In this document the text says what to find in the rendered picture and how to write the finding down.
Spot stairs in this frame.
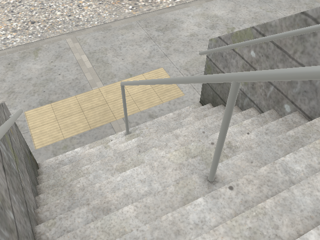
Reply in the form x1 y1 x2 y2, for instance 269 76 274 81
33 102 320 240

